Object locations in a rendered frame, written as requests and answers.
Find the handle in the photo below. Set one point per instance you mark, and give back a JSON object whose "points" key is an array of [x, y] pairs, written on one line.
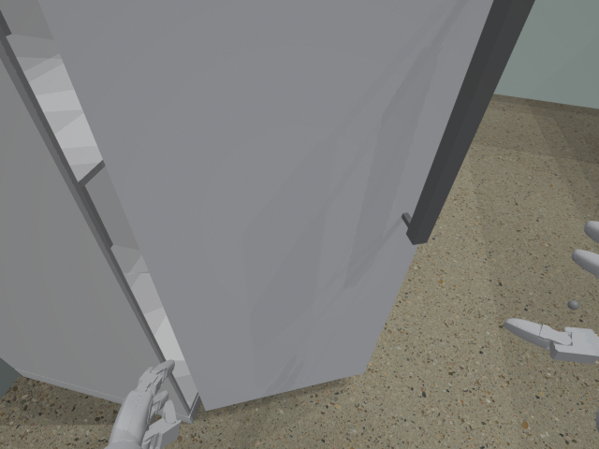
{"points": [[498, 38]]}

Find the robot right hand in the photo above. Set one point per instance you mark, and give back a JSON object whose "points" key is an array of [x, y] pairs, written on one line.
{"points": [[572, 344]]}

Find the fridge door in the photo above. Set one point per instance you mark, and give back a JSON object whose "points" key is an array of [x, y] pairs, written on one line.
{"points": [[264, 152]]}

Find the robot left hand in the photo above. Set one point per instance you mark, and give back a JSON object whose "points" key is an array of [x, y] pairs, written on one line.
{"points": [[140, 407]]}

